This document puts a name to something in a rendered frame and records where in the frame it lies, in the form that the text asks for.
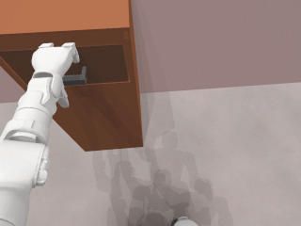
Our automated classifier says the handle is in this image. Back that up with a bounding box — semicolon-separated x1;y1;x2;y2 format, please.
62;66;87;87

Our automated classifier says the cabinet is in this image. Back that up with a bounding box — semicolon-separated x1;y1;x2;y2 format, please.
0;0;143;152

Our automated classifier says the right robot shin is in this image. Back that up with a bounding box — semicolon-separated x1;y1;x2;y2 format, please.
176;217;188;223

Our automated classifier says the left robot hand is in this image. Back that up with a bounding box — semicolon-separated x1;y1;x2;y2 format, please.
31;42;80;108

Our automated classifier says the drawer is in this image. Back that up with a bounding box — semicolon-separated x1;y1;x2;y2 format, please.
0;42;129;85

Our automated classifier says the left robot upper arm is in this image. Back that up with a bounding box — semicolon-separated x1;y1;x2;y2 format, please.
0;139;51;226

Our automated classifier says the left robot forearm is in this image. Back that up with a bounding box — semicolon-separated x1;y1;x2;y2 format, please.
0;69;63;147

